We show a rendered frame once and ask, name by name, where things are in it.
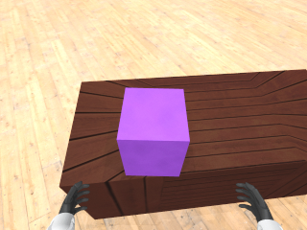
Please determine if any robot right hand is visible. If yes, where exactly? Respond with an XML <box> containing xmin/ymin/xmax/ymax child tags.
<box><xmin>235</xmin><ymin>182</ymin><xmax>274</xmax><ymax>223</ymax></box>

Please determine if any pedestal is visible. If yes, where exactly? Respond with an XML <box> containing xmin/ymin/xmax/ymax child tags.
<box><xmin>59</xmin><ymin>69</ymin><xmax>307</xmax><ymax>219</ymax></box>

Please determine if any robot right forearm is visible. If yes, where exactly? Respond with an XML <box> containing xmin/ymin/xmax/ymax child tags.
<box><xmin>257</xmin><ymin>219</ymin><xmax>283</xmax><ymax>230</ymax></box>

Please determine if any robot left hand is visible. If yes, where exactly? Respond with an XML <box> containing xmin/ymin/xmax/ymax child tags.
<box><xmin>59</xmin><ymin>181</ymin><xmax>90</xmax><ymax>216</ymax></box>

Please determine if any robot left forearm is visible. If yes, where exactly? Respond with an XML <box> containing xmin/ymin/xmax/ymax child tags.
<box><xmin>46</xmin><ymin>213</ymin><xmax>75</xmax><ymax>230</ymax></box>

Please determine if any carton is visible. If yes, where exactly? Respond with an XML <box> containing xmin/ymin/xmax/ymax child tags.
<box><xmin>116</xmin><ymin>87</ymin><xmax>190</xmax><ymax>177</ymax></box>

